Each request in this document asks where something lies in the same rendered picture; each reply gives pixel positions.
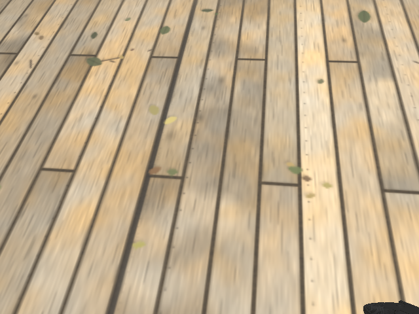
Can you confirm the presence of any right robot hand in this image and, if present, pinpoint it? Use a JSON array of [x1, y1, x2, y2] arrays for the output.
[[363, 300, 419, 314]]

